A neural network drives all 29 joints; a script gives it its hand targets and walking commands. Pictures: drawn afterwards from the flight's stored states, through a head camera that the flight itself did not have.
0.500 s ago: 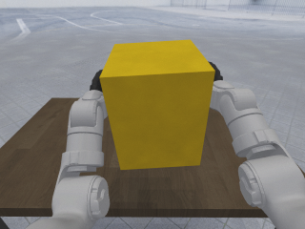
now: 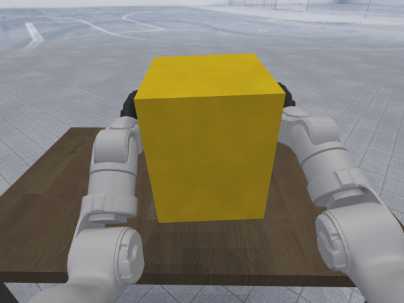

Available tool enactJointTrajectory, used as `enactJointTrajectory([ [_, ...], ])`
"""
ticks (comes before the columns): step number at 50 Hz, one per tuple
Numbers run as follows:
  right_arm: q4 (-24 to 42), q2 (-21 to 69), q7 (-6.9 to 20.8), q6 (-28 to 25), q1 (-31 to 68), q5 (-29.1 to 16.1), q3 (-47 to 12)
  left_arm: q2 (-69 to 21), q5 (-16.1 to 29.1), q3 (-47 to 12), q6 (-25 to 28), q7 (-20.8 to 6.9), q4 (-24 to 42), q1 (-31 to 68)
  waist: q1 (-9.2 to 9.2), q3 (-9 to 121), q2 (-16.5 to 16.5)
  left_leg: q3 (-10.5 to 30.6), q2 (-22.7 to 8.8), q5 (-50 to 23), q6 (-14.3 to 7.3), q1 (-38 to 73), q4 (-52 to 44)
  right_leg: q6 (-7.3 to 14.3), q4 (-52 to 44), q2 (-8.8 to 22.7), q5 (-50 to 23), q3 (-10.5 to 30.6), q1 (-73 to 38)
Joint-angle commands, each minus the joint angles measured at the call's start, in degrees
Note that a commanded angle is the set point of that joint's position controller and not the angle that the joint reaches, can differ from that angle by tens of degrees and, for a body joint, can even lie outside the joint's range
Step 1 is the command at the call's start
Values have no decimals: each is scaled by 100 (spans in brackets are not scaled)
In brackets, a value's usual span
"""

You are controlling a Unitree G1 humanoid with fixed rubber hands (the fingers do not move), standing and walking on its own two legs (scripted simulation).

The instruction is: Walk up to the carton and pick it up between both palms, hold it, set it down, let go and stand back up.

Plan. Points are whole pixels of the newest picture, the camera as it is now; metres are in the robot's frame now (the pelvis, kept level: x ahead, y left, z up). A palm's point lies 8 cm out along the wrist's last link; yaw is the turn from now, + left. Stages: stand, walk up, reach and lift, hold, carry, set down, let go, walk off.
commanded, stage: hold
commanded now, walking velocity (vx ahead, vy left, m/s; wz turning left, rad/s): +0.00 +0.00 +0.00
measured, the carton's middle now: (207, 135) +0.37 +0.00 +0.25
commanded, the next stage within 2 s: none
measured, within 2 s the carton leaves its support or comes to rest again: neither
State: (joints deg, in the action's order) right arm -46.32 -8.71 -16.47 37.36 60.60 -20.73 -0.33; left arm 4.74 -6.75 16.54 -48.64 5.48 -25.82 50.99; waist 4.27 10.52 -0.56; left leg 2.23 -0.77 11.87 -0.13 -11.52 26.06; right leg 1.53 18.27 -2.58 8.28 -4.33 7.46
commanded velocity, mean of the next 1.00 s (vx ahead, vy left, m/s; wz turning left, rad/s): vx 0.00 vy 0.00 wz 0.00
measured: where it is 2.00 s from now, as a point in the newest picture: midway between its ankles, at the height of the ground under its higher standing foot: outside the picture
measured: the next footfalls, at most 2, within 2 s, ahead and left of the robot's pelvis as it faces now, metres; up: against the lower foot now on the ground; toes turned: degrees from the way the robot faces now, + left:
none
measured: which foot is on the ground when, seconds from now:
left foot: down 0.00-1.00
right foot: down 0.00-1.00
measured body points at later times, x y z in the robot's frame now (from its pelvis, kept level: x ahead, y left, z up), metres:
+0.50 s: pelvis +0.00 +0.00 +0.00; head -0.09 +0.02 +0.44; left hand +0.39 +0.15 +0.27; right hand +0.39 -0.14 +0.28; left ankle +0.03 +0.11 -0.74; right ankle +0.02 -0.10 -0.74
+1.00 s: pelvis +0.00 +0.00 +0.00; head -0.09 +0.02 +0.44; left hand +0.38 +0.15 +0.27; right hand +0.38 -0.14 +0.28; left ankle +0.03 +0.11 -0.74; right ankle +0.02 -0.10 -0.74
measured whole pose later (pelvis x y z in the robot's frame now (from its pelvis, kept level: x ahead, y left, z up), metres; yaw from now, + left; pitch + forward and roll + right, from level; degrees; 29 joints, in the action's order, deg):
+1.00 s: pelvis +0.00 +0.00 +0.00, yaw +0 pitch -3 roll -2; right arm -46.4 -8.3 -16.4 37.7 61.0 -20.2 0.7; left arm 4.3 -7.2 17.2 -49.1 5.5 -25.0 50.8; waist 4.3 10.4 -0.5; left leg 2.0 -0.7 11.7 -0.1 -11.0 25.8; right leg 1.6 18.4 -2.6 8.3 -4.0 7.2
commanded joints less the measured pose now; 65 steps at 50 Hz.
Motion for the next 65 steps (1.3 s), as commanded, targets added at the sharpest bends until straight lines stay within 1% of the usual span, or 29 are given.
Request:
enactJointTrajectory([
  [1,2695,4341,750,-335,5592,-1074,-1203,-3920,1248,-2363,620,-843,1521,6122,129,2586,-330,200,275,-1562,306,808,-231,-397,-93,-183,-1276,383,-838],
  [5,2367,4439,768,-290,5284,-1065,-1211,-3795,1050,-2183,600,-858,1602,6062,11,2281,-400,147,264,-1313,277,725,-337,-448,-155,-127,-1028,448,-733],
  [7,2679,4544,777,-340,5644,-1087,-1279,-3901,1171,-2288,628,-864,1546,6087,39,2519,-168,174,283,-1248,221,650,-347,-462,-148,-144,-1050,444,-761],
  [10,2269,4445,795,-277,5420,-1007,-1112,-3809,1149,-2277,644,-833,1576,6327,94,2292,-431,166,243,-1248,276,744,-367,-398,-149,-154,-924,402,-643],
  [11,2582,4465,806,-331,5652,-1074,-1228,-3855,1133,-2227,613,-835,1438,6170,-43,2443,-316,147,288,-1318,243,687,-329,-411,-121,-152,-1050,457,-784],
  [16,2319,4391,803,-277,5350,-1036,-1075,-3933,1123,-2311,586,-854,1591,6155,140,2338,-445,167,255,-1215,291,739,-360,-418,-159,-135,-964,446,-659],
  [17,2179,4376,802,-265,5555,-922,-1044,-3798,1089,-2155,574,-870,1176,6149,58,1981,-316,181,249,-943,244,592,-416,-417,-214,-135,-649,406,-530],
  [19,2339,4349,814,-278,5378,-1038,-1168,-3789,1102,-2191,564,-893,1351,6014,39,2218,-349,156,267,-1197,271,638,-345,-419,-151,-152,-961,453,-761],
  [20,2783,4486,787,-366,5516,-1149,-1307,-4019,1224,-2445,594,-845,1835,6033,34,2726,-414,173,250,-1677,296,801,-243,-421,-59,-172,-1424,432,-897],
  [21,3041,4414,763,-348,5602,-1194,-1303,-4044,1318,-2558,592,-831,1703,5949,119,2835,-405,233,247,-1670,314,810,-175,-392,-47,-207,-1488,442,-870],
  [23,2616,4351,747,-279,5407,-1105,-1227,-3872,1143,-2320,573,-812,1614,5973,69,2480,-391,200,226,-1674,332,871,-247,-397,-96,-202,-1248,389,-765],
  [25,2228,4371,765,-207,5126,-1047,-1183,-3837,1049,-2294,552,-840,1735,6086,166,2156,-489,152,250,-1449,337,771,-334,-404,-126,-149,-1106,416,-748],
  [28,2534,4371,766,-256,5394,-1048,-1189,-3819,1060,-2287,487,-905,1615,5945,85,2221,-306,173,252,-1393,289,668,-331,-436,-114,-151,-1128,428,-874],
  [33,2829,4407,767,-292,5350,-1174,-1314,-4011,1228,-2582,543,-813,2086,6015,162,2563,-499,190,230,-1706,373,815,-241,-399,-54,-187,-1437,433,-953],
  [34,2842,4422,792,-302,5526,-1168,-1358,-3940,1179,-2460,521,-801,1935,5977,19,2576,-451,197,207,-1715,346,791,-276,-395,-29,-222,-1336,424,-878],
  [37,2496,4233,787,-295,5538,-992,-1132,-3898,1035,-2268,461,-880,1518,5945,54,2111,-335,170,200,-1137,302,609,-443,-380,-184,-180,-688,416,-689],
  [38,2528,4365,796,-277,5326,-1038,-1173,-3960,1138,-2441,508,-853,1856,6145,168,2309,-468,189,215,-1235,321,709,-395,-373,-102,-179,-916,416,-789],
  [40,2419,4432,826,-282,5534,-970,-1187,-3853,1087,-2320,552,-839,1677,6227,33,2262,-340,166,219,-1119,281,614,-426,-386,-162,-158,-807,397,-727],
  [44,2543,4389,811,-298,5608,-1038,-1218,-3878,1109,-2317,544,-836,1495,6084,-5,2408,-335,156,223,-1203,255,666,-352,-404,-129,-154,-947,443,-755],
  [45,2402,4452,812,-277,5433,-992,-1164,-3878,1149,-2384,564,-842,1591,6256,93,2344,-403,154,251,-1197,281,712,-352,-415,-109,-157,-960,411,-716],
  [47,2140,4357,818,-283,5425,-953,-1054,-3891,1094,-2271,564,-850,1430,6193,105,2166,-392,170,221,-1096,295,712,-422,-371,-183,-180,-728,390,-658],
  [50,2454,4490,823,-335,5586,-1011,-1208,-3846,1178,-2252,606,-849,1582,6224,40,2512,-212,141,272,-1254,226,690,-340,-431,-126,-164,-1015,421,-770],
  [51,2361,4438,835,-334,5566,-1036,-1143,-3888,1126,-2230,594,-844,1398,6197,17,2411,-409,151,266,-1157,253,673,-305,-413,-119,-133,-932,433,-664],
  [56,2067,4359,834,-319,5571,-944,-1025,-3822,1062,-2109,627,-880,1106,6224,87,2081,-325,169,257,-842,249,580,-463,-414,-232,-133,-583,432,-550],
  [57,2361,4470,837,-385,5712,-1016,-1096,-3904,1182,-2245,653,-866,1388,6297,10,2530,-328,149,261,-1091,229,613,-377,-414,-144,-123,-851,453,-752],
  [58,2393,4369,801,-378,5533,-1031,-1131,-3895,1221,-2341,642,-854,1446,6183,141,2529,-394,147,285,-1315,281,711,-292,-422,-140,-141,-1103,441,-781],
  [60,2503,4391,810,-377,5565,-1043,-1173,-3995,1254,-2390,663,-825,1568,6229,79,2648,-404,180,267,-1501,295,751,-252,-408,-117,-169,-1229,417,-789],
  [62,2448,4428,804,-344,5632,-1044,-1171,-3849,1090,-2120,631,-841,1158,6074,-55,2418,-270,182,288,-1165,238,665,-348,-449,-185,-133,-953,442,-710],
  [65,2421,4438,794,-355,5593,-1010,-1149,-3916,1122,-2226,633,-846,1296,6075,28,2334,-311,150,288,-1318,268,717,-308,-434,-158,-156,-1027,437,-704],
])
